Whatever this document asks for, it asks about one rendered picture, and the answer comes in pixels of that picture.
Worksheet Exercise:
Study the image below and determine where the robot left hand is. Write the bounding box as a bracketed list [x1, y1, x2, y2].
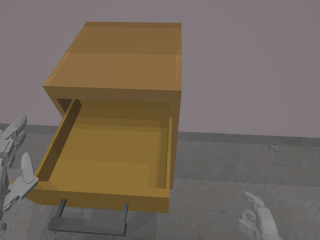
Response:
[0, 115, 39, 221]

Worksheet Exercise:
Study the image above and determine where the handle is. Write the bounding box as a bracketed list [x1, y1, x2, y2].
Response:
[47, 199, 129, 237]

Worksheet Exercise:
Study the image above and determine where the drawer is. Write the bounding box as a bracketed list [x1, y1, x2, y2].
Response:
[8, 99, 173, 214]

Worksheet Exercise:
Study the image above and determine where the cabinet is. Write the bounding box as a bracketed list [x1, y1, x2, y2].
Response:
[43, 21, 182, 189]

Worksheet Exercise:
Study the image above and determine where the robot right hand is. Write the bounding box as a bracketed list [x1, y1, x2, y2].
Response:
[239, 191, 279, 240]

